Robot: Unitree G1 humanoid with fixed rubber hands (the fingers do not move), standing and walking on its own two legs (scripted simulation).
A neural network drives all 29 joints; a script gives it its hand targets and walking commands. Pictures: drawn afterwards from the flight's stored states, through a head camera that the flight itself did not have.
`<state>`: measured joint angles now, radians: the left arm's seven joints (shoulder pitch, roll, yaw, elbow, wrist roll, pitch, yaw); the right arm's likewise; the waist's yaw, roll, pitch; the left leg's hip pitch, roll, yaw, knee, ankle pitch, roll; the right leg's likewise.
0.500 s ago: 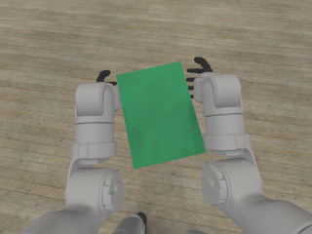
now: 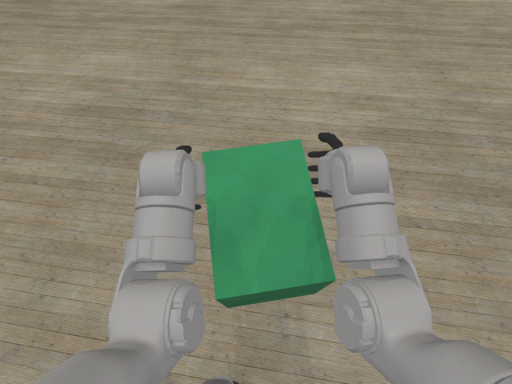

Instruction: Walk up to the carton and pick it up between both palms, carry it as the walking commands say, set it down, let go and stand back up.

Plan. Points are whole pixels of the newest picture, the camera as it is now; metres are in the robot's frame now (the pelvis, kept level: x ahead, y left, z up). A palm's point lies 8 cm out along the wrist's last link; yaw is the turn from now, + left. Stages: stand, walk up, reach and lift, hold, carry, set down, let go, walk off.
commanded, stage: carry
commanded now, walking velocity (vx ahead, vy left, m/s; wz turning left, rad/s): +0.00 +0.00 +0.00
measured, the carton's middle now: (262, 228) +0.35 -0.01 +0.03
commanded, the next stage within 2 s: hold in 0.66 s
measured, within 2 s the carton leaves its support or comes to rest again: neither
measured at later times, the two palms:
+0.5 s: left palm (172, 199) +0.35 +0.13 +0.12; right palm (327, 182) +0.36 -0.10 +0.13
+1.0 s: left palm (185, 258) +0.30 +0.12 +0.04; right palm (346, 257) +0.28 -0.13 +0.05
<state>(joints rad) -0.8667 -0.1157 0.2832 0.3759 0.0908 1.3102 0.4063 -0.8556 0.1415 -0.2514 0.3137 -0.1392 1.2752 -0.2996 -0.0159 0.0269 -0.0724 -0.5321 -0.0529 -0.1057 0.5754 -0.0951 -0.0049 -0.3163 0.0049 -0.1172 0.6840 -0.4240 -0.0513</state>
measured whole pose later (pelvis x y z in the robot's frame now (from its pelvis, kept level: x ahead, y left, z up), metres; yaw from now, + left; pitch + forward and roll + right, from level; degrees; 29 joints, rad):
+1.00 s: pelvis -0.01 +0.02 +0.01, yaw -10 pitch -1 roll +0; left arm -0.31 -0.16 0.20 0.33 0.24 0.74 0.11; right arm -0.39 0.19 -0.18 0.52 -0.21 0.66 -0.11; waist 0.04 -0.09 -0.08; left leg -0.39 -0.04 -0.08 0.49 -0.13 -0.02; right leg -0.24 0.06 0.08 0.60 -0.34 -0.04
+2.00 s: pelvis +0.00 +0.04 -0.04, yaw -14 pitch +22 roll -2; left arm -0.43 -0.21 0.34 0.60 0.25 0.05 0.20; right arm -0.54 0.20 -0.33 0.72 -0.31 0.04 -0.13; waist 0.05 -0.02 0.02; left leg -1.04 -0.04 -0.09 0.86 -0.21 0.00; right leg -0.87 0.12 0.11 0.92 -0.44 0.00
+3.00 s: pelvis -0.05 +0.05 -0.18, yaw -18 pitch +37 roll -4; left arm -0.81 -0.15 0.41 0.55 0.25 0.26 0.32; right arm -0.99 0.14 -0.38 0.78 -0.26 0.15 -0.16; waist 0.04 -0.05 0.02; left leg -1.76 -0.04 -0.09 1.46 -0.34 -0.01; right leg -1.58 0.18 0.06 1.56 -0.62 0.03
